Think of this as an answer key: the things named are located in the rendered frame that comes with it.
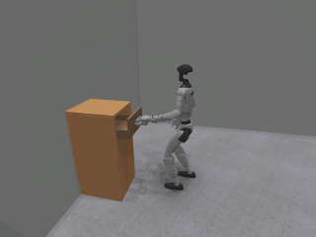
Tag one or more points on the drawer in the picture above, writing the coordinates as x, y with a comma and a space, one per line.
125, 124

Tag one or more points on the left robot upper arm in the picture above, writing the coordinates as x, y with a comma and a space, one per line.
181, 95

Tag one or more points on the left robot forearm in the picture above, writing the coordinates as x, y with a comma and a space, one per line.
167, 116

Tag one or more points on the right robot hand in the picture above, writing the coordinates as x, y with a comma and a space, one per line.
177, 122

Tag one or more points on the right robot shin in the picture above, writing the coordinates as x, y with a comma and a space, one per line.
184, 161

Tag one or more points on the cabinet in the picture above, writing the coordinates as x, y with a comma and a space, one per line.
104, 164

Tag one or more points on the left robot hand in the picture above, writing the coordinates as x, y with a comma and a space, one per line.
145, 119

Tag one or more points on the right robot thigh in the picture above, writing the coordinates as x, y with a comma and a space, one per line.
180, 150

